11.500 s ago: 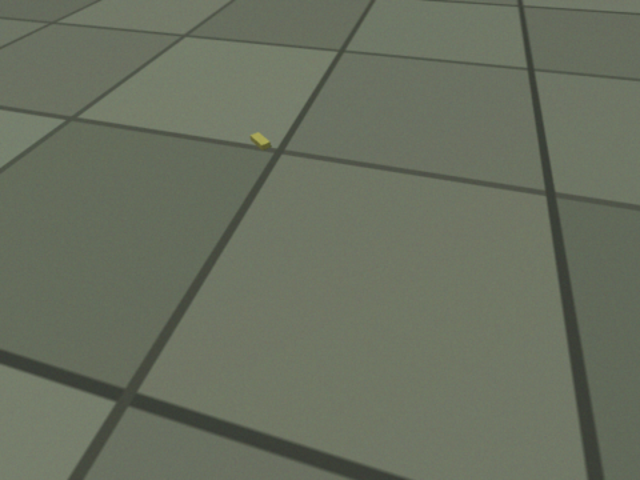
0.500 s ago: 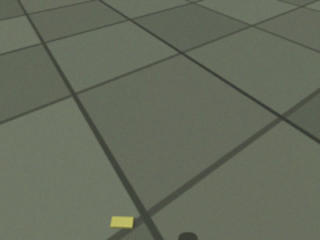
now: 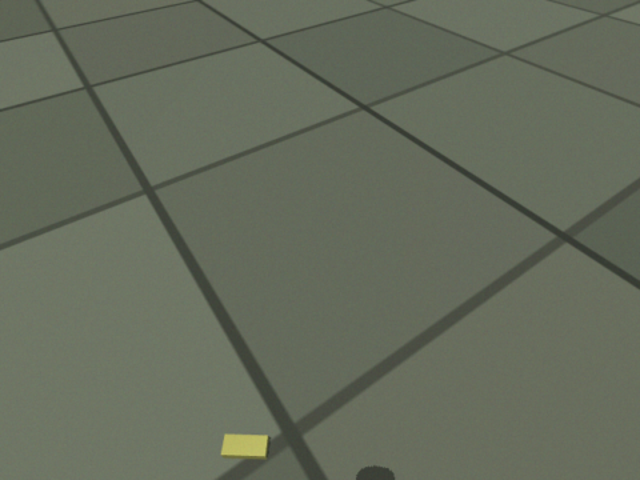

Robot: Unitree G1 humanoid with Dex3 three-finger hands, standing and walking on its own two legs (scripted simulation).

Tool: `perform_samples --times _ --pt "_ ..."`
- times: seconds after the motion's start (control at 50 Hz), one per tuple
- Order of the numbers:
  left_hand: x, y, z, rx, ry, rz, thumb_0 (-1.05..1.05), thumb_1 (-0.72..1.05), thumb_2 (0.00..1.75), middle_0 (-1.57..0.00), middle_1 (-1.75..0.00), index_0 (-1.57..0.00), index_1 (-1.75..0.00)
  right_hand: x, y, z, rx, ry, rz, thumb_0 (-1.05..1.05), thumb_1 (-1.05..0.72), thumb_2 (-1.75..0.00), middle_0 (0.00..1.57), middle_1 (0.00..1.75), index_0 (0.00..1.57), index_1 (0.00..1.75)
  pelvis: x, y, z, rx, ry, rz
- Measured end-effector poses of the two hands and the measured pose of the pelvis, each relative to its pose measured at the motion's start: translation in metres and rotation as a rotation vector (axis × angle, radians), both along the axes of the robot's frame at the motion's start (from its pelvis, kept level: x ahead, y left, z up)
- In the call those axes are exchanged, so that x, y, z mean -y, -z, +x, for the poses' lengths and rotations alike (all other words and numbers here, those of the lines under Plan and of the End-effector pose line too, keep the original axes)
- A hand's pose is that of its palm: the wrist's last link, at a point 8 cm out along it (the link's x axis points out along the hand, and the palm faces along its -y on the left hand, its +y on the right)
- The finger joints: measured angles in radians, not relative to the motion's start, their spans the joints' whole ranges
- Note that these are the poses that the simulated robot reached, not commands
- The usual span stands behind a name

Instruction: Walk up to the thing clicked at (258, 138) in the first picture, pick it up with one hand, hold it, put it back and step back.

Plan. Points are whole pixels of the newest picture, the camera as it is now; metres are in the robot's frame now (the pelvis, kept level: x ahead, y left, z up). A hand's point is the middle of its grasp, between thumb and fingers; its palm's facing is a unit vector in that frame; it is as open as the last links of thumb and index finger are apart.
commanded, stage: stand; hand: left
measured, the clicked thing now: (245, 446) +0.38 +0.27 -0.77
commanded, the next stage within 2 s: walk up in 0.92 s
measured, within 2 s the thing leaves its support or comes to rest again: neither
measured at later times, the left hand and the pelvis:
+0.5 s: hand out of the picture +0.07 +0.25 -0.16, palm faces -0.04 -0.93 -0.35, open 7.4 cm; pelvis +0.00 +0.00 +0.00, yaw +0 degrees
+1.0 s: hand out of the picture +0.07 +0.26 -0.16, palm faces -0.02 -0.93 -0.37, open 7.4 cm; pelvis +0.00 +0.00 +0.00, yaw +0 degrees
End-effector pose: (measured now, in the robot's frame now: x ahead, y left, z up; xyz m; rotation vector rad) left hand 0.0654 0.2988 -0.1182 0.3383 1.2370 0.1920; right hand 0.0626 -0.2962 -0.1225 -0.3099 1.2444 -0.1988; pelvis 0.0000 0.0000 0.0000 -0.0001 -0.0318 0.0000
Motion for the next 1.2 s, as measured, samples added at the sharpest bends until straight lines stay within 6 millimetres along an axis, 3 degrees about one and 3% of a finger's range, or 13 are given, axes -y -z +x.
perform_samples --times 0.94,1.1,1.2 --pt "-0.001 0.002 -0.001 -0.012 -0.006 -0.005 0.01 0.90 0.90 -0.20 -0.30 -0.21 -0.30 0.000 0.000 0.001 -0.009 0.009 -0.002 0.00 -0.91 -0.90 0.21 0.30 0.20 0.30 -0.002 0.000 0.002 -0.004 0.001 0.000" --pt "-0.022 -0.003 -0.004 0.034 -0.014 0.056 0.01 0.90 0.90 -0.20 -0.30 -0.21 -0.30 0.008 0.004 0.002 0.003 0.019 -0.022 0.00 -0.90 -0.90 0.21 0.30 0.21 0.30 -0.009 0.008 -0.020 0.003 -0.011 -0.007" --pt "-0.048 -0.003 -0.016 0.050 0.002 0.091 0.01 0.90 0.90 -0.20 -0.30 -0.21 -0.30 0.000 0.001 -0.002 0.013 0.001 -0.047 0.00 -0.91 -0.90 0.20 0.30 0.20 0.30 -0.028 0.013 -0.036 0.005 -0.010 0.000"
